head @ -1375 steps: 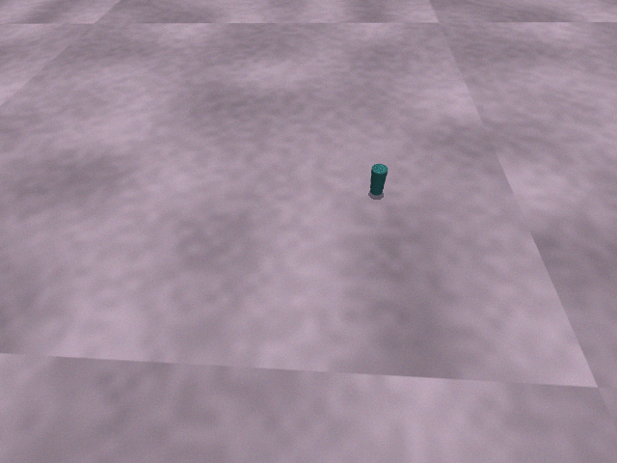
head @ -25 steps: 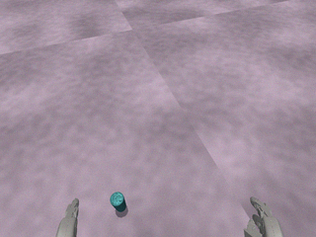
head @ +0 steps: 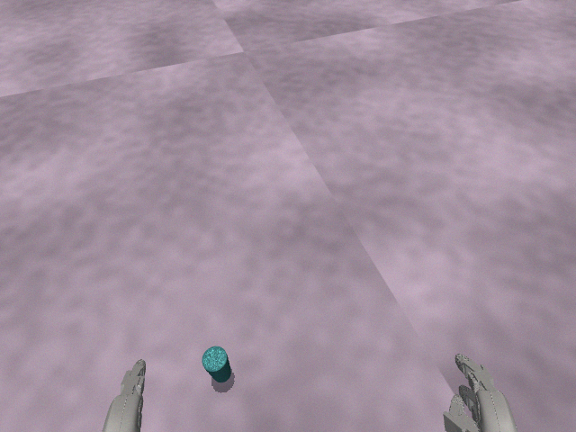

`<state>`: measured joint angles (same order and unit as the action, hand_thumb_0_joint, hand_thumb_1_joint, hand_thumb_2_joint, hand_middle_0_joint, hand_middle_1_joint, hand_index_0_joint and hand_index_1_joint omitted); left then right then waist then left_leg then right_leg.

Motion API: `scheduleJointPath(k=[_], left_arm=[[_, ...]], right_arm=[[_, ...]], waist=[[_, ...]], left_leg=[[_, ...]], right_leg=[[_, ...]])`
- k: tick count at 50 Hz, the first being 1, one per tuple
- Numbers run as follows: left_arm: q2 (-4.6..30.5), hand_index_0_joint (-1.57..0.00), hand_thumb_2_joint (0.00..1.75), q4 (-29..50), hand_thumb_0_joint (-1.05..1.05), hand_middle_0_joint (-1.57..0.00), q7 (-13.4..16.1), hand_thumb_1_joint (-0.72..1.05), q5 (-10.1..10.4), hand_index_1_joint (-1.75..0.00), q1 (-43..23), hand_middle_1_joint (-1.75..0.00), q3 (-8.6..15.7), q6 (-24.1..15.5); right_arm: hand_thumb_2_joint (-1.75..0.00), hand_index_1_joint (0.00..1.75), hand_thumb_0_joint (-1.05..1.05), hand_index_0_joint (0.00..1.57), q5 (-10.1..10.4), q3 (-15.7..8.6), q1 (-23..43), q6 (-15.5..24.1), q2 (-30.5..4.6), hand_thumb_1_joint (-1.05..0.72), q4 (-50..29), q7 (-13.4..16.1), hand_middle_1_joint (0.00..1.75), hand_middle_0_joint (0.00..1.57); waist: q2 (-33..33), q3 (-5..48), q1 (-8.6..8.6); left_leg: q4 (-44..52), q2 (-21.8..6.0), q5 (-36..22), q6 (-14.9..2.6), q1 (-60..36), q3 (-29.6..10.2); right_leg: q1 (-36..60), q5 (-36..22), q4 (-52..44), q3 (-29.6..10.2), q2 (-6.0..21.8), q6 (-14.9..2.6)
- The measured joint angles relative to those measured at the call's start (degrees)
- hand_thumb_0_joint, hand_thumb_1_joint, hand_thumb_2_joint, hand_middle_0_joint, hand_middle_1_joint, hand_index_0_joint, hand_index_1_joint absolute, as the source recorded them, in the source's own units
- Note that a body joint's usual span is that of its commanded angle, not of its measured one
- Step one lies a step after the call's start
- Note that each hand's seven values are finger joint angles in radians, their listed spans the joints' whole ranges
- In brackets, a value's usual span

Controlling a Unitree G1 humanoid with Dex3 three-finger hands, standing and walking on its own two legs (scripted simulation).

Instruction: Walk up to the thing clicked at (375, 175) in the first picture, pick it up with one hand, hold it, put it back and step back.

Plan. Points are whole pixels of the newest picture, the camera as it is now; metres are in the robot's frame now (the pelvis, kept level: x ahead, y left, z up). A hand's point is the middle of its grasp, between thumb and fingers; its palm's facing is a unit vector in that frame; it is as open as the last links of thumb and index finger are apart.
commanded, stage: home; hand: left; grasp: from the side
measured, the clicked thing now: (218, 366) +0.44 +0.25 -0.65
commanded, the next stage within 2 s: stand in 0.54 s
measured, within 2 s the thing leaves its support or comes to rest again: neither
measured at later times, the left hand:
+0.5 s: hand (168, 420) +0.18 +0.18 -0.06, palm faces +0.10 -0.95 -0.29, open 17.2 cm
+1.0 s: hand (170, 420) +0.18 +0.18 -0.06, palm faces +0.10 -0.95 -0.29, open 11.1 cm
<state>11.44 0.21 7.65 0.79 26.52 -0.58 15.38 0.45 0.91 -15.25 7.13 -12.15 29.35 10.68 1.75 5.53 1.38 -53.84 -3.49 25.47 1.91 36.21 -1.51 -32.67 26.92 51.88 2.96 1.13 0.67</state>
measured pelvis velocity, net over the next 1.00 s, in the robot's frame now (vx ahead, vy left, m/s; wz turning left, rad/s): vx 0.01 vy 0.00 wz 0.00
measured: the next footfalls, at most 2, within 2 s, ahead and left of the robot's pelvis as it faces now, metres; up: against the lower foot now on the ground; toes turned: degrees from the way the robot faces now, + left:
none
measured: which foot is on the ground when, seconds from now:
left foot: down 0.00-1.00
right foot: down 0.00-1.00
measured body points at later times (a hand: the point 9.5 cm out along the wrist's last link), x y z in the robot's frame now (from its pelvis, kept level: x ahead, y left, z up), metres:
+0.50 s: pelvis +0.01 +0.00 +0.00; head +0.04 +0.00 +0.45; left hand +0.17 +0.23 -0.04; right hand +0.16 -0.24 -0.08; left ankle +0.02 +0.14 -0.69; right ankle -0.01 -0.13 -0.69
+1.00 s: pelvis +0.01 +0.00 +0.00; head +0.04 +0.00 +0.45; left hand +0.17 +0.23 -0.04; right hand +0.17 -0.24 -0.07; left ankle +0.02 +0.14 -0.69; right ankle -0.01 -0.13 -0.69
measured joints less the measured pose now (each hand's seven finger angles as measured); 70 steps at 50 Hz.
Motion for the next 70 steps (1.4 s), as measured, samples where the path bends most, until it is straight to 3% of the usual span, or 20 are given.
scheduleJointPath(k=[36,42,52,55,57,62,70], left_arm=[[-0.1,-0.08,0.11,-0.1,-0.01,-0.08,0.1,-0.47,-0.1,-0.09,-0.3,-0.09,0.1,0.3],[0.1,-0.15,0.33,0.2,-0.01,-0.15,0.1,-0.25,0.0,-0.2,-0.2,-0.2,0.1,0.4],[0.1,-0.2,0.78,0.0,0.0,-0.2,0.2,0.42,-0.1,-0.28,-0.2,-0.29,-0.1,0.5],[1.9,-0.2,0.83,-11.7,0.0,-0.2,-2.6,0.6,-3.6,-0.29,-6.1,-0.29,-0.5,-6.6],[3.4,-0.21,0.86,-20.0,0.0,-0.2,-4.4,0.69,-4.4,-0.29,-9.7,-0.3,-0.3,-9.7],[6.0,-0.21,0.89,-33.1,0.0,-0.2,-6.3,0.82,-3.6,-0.3,-12.4,-0.3,1.0,-13.6],[7.3,-0.21,0.9,-46.1,0.01,-0.2,-6.3,0.89,-3.2,-0.3,-12.4,-0.3,1.9,-15.3]], right_arm=[[-0.9,0.3,0.01,0.21,-0.2,-0.1,-0.1,0.0,0.1,-0.9,0.3,-0.2,0.3,0.2],[-0.9,0.3,0.01,0.21,-0.2,-0.1,-0.1,0.0,0.0,-0.9,0.3,0.0,0.3,0.2],[-0.9,0.3,0.01,0.21,-0.2,-0.1,-0.1,-0.1,0.1,-0.9,0.4,-0.1,0.3,0.2],[-0.9,0.3,0.01,0.2,-4.2,-0.2,2.8,-1.9,-1.0,-0.9,6.5,-3.4,0.3,0.2],[-0.9,0.3,0.01,0.21,-5.1,-0.2,4.7,-4.1,-2.1,-0.9,11.0,-5.9,0.3,0.2],[-0.9,0.3,0.01,0.21,-4.0,-2.1,5.1,-5.6,-4.2,-0.9,16.3,-9.4,0.3,0.2],[-0.9,0.3,0.01,0.21,-3.6,-3.7,3.7,-6.6,-6.1,-0.91,22.8,-10.1,0.3,0.2]], waist=[[0.1,0.0,-0.17],[0.1,0.0,-0.16],[0.2,0.1,-0.15],[-1.0,-3.2,-1.18],[-1.9,-4.4,-1.71],[-2.6,-6.3,-1.87],[-1.8,-7.2,-1.8]], left_leg=[[0.0,0.1,0.7,-0.12,-0.4,0.1],[0.0,0.1,0.7,-0.11,-0.4,0.0],[-0.1,0.1,0.9,-0.13,-0.6,0.2],[2.0,1.0,-0.1,-0.51,-4.5,0.8],[3.9,1.5,-1.1,-0.71,-6.7,1.2],[8.3,2.2,-3.1,-0.95,-11.0,1.8],[15.0,2.5,-6.2,-1.35,-16.7,1.8]], right_leg=[[0.5,0.5,-0.2,-0.2,0.1,0.18],[0.5,0.6,-0.3,-0.1,0.1,0.18],[0.7,0.7,-0.1,-0.2,0.1,0.21],[3.9,0.5,-0.9,-0.7,1.0,0.02],[5.6,0.0,-1.8,-1.0,1.5,0.0],[9.5,-1.8,-5.5,-1.3,2.1,0.4],[15.5,-5.1,-12.7,-1.1,2.3,0.94]])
